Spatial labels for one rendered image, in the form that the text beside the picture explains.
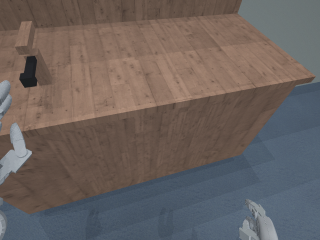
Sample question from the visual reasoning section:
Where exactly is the tap lever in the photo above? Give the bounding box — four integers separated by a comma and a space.
19, 56, 38, 88

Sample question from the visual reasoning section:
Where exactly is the robot left hand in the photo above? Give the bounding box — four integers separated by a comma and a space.
0, 80, 32, 186

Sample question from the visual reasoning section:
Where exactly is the robot right hand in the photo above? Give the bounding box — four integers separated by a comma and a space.
239, 199, 278, 240

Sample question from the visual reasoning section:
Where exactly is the counter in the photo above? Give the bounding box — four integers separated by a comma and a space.
0, 0, 316, 214

